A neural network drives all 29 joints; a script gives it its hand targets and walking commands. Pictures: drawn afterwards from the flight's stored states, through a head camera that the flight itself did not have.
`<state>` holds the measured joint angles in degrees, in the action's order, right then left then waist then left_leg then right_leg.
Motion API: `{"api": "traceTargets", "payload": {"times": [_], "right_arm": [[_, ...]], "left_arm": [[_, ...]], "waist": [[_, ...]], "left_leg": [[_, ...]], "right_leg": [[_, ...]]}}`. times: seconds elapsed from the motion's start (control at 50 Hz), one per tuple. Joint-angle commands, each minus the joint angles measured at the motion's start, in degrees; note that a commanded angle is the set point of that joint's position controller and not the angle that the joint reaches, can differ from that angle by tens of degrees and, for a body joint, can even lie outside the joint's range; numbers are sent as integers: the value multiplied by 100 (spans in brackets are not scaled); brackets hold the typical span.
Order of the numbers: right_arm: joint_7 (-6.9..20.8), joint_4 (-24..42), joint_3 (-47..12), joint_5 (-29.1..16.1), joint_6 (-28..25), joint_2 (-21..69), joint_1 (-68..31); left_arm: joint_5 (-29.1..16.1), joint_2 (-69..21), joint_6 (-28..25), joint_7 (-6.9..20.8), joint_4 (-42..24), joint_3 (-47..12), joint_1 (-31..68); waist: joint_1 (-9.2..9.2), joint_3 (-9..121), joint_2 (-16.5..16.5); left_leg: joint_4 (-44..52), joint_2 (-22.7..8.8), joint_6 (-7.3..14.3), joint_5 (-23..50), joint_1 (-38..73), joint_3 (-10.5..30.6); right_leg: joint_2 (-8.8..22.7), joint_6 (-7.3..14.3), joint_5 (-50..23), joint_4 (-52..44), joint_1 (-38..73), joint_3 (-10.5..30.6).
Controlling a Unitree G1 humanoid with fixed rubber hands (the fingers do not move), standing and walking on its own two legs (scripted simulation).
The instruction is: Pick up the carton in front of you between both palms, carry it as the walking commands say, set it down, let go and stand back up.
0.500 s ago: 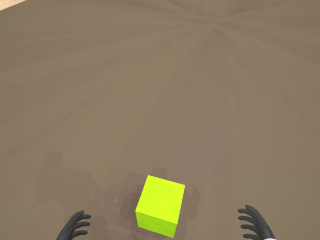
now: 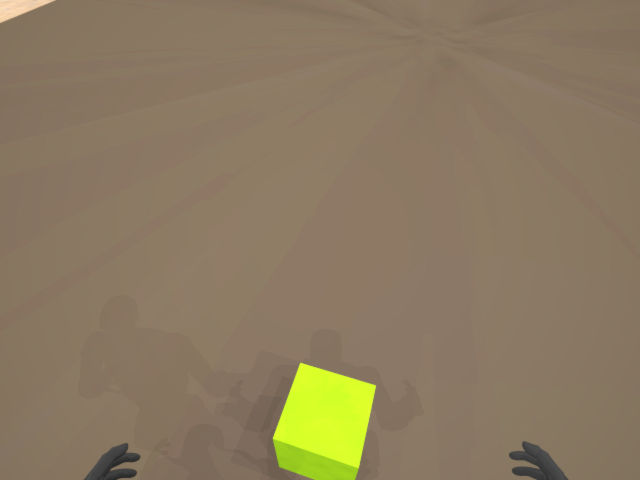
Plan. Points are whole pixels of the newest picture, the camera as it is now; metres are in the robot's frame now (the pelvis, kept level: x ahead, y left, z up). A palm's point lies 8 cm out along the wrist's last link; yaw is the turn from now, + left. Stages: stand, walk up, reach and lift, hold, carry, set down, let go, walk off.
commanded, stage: stand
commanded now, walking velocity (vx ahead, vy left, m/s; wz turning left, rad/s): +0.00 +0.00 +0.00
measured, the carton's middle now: (325, 427) +0.41 -0.01 -0.65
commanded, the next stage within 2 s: none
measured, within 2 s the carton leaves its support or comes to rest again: neither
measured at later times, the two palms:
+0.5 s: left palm out of the picture +0.09 +0.30 -0.08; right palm out of the picture +0.10 -0.30 -0.09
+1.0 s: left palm out of the picture +0.06 +0.31 -0.09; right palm out of the picture +0.06 -0.31 -0.09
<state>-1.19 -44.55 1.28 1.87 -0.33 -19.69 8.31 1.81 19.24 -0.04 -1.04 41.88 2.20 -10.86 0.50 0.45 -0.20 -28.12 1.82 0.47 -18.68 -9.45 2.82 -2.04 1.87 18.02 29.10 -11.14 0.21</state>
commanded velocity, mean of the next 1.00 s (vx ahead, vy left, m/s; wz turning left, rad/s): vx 0.00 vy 0.00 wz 0.00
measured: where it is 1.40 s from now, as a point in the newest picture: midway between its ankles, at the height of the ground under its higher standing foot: outside the picture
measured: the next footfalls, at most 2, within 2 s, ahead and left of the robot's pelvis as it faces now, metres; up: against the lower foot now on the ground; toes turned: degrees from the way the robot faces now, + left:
none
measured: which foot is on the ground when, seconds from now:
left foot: down 0.00-1.00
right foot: down 0.00-1.00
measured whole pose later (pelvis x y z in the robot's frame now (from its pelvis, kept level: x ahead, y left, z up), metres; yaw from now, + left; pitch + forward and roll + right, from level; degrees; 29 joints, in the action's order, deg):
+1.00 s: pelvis -0.03 +0.00 +0.01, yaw +1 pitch -3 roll +0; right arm -0.8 -58.8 0.2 1.0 -1.0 -21.9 7.3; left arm 1.2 22.2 -1.0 -0.6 57.3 0.4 -8.0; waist 0.1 -1.2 -0.1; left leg -19.6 1.5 0.2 -11.5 -5.4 3.2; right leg -1.6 1.7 10.9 20.2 -6.7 -0.3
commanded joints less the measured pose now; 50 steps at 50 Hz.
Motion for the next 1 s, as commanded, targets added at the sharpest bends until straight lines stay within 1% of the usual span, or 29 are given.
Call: {"api": "traceTargets", "payload": {"times": [0.0,0.06,0.08,0.1,0.12,0.14,0.2,0.24,0.26,0.3,0.36,0.4,0.42,0.44,0.46,0.5,0.54,0.58,0.62,0.66,0.68,0.72,0.74,0.78,0.8,0.86,0.9,0.94,0.98], "right_arm": [[-65,98,181,-16,-73,-919,-114],[-46,49,172,-41,-121,-898,-212],[-76,8,177,-10,-134,-887,-228],[-79,-48,159,-18,-110,-937,-239],[-80,-88,156,-10,-139,-949,-306],[-93,-104,163,4,-111,-911,-340],[-68,-236,133,-41,-117,-938,-260],[-45,-295,132,-29,-123,-1016,-256],[-75,-311,135,-21,-132,-958,-254],[-63,-341,118,-18,-125,-988,-328],[-28,-513,132,-32,-114,-1070,-420],[-31,-510,104,-39,-120,-969,-334],[-15,-589,127,-23,-121,-1077,-435],[-31,-620,97,-39,-128,-980,-418],[-30,-687,103,-9,-153,-975,-312],[-15,-785,105,-58,-137,-1034,-369],[-3,-754,127,-29,-132,-1088,-397],[-4,-858,79,-23,-131,-1050,-398],[15,-916,83,-40,-148,-1095,-507],[7,-968,71,-48,-153,-1090,-391],[7,-969,80,-61,-155,-1100,-402],[16,-985,100,-50,-133,-1169,-389],[6,-1043,82,-47,-125,-1114,-379],[20,-1060,90,-69,-128,-1165,-311],[18,-1080,71,-89,-140,-1177,-371],[13,-1136,86,-78,-137,-1185,-317],[24,-1150,44,-101,-130,-1137,-361],[18,-1177,40,-79,-121,-1173,-456],[15,-1237,72,-95,-123,-1234,-350]], "left_arm": [[-14,952,-70,-40,-124,244,109],[-15,976,-69,-31,-99,204,138],[-6,911,-59,-26,-32,182,143],[-5,931,-61,-35,13,217,170],[-9,871,-86,-26,39,193,168],[23,934,-64,-40,82,200,188],[-20,989,-86,-33,242,182,195],[-9,997,-77,-28,322,148,218],[-4,1023,-65,-29,305,146,262],[-4,984,-91,-20,343,125,304],[-30,1043,-128,-24,498,133,362],[-45,1102,-136,-13,563,120,362],[-29,1132,-143,-34,632,120,320],[-15,1106,-154,-15,601,104,369],[-50,1066,-156,-6,685,91,451],[-82,1069,-164,11,700,110,365],[-42,1111,-154,6,811,83,484],[-49,1152,-146,3,839,114,449],[-74,1136,-147,4,968,70,446],[-36,1178,-147,15,987,72,467],[-51,1157,-154,23,995,16,469],[-31,1239,-140,24,1101,44,541],[-53,1182,-138,23,1057,37,518],[-61,1200,-182,25,1120,26,469],[-93,1173,-169,18,1178,20,447],[-47,1250,-150,12,1262,38,464],[-85,1285,-161,25,1258,12,559],[-47,1250,-170,31,1302,-14,486],[-59,1288,-152,30,1312,4,581]], "waist": [[15,424,48],[3,605,-6],[-54,369,209],[3,498,82],[6,496,249],[-52,389,48],[-11,273,174],[36,204,-124],[-39,333,-254],[-15,95,-58],[-43,39,5],[-48,118,-161],[-17,-2,49],[-2,-68,-58],[-80,80,-38],[28,133,25],[-96,-53,105],[41,123,-38],[8,42,-96],[17,-127,102],[1,-150,-41],[-101,-193,50],[-15,-161,-48],[-86,-61,0],[-40,-39,204],[-17,60,154],[-51,21,-168],[34,-58,-18],[-1,-137,43]], "left_leg": [[221,-626,44,2594,247,364],[283,-670,32,2604,437,413],[351,-678,31,2638,348,426],[351,-728,48,2650,400,463],[386,-717,17,2511,349,433],[442,-672,28,2442,336,444],[509,-661,6,2210,238,442],[600,-697,37,2284,308,528],[577,-736,68,2155,382,517],[688,-658,6,1802,263,461],[731,-677,22,1646,321,434],[805,-701,48,1711,337,522],[844,-660,48,1545,293,537],[885,-677,24,1489,203,530],[900,-704,87,1539,241,558],[848,-674,45,1624,287,522],[1005,-685,2,1392,225,497],[960,-696,45,1315,231,579],[1093,-704,72,1109,178,625],[1092,-706,28,1234,209,585],[1046,-701,45,1108,106,585],[1134,-714,43,1234,248,577],[1085,-747,69,1201,217,613],[1141,-751,85,1224,225,655],[1117,-733,74,1208,202,588],[1144,-746,84,1186,307,597],[1176,-743,42,1333,342,628],[1111,-730,62,1223,213,639],[1199,-747,86,1056,155,625]], "right_leg": [[767,-32,-2502,-331,389,631],[757,-53,-2565,-337,396,575],[747,-36,-2417,-383,261,569],[758,-37,-2321,-385,323,573],[748,-39,-2333,-409,369,609],[733,-45,-2159,-423,320,517],[802,-21,-2122,-553,360,593],[772,-62,-2121,-629,377,582],[797,-37,-2068,-671,403,621],[758,-72,-1838,-798,323,620],[854,-66,-1696,-919,253,699],[809,-91,-1731,-969,398,639],[815,-60,-1750,-1011,371,683],[842,-57,-1680,-997,315,691],[846,-64,-1644,-963,437,664],[814,-90,-1693,-1006,529,683],[844,-58,-1430,-1063,284,655],[814,-56,-1342,-1084,521,634],[848,-70,-1338,-1105,454,661],[845,-54,-1281,-1196,374,668],[872,-42,-1272,-1162,363,718],[822,-64,-1311,-1181,254,695],[848,-79,-1202,-1258,330,661],[838,-63,-1271,-1191,376,619],[876,-79,-1358,-1192,435,697],[869,-19,-1209,-1213,473,691],[869,-66,-1254,-1257,399,637],[874,-65,-1164,-1297,429,651],[921,-46,-1108,-1286,410,728]]}}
